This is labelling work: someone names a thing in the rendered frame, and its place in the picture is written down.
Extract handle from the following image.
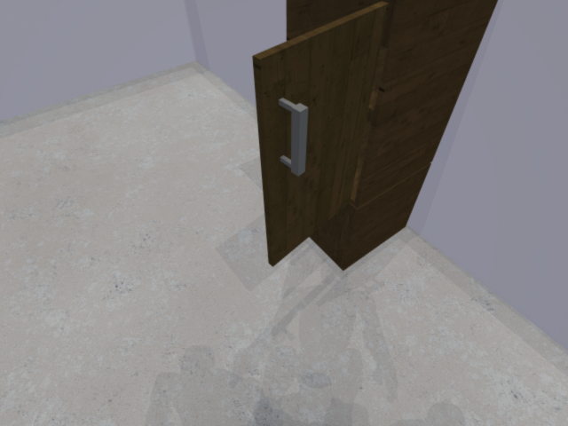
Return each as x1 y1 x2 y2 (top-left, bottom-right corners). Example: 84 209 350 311
279 98 308 177

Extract cupboard door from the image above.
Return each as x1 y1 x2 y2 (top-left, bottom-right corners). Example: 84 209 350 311
252 1 389 267

